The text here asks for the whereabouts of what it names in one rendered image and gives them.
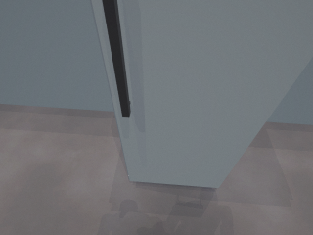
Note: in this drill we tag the handle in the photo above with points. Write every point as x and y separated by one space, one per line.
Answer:
115 39

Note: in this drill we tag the fridge door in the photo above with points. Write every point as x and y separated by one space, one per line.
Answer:
203 77

